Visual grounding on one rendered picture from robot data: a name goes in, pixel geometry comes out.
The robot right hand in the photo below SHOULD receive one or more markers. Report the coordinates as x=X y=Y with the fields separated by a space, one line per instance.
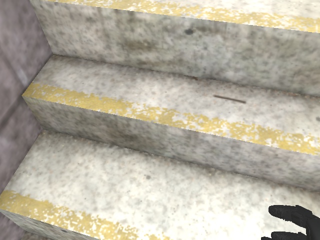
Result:
x=299 y=216

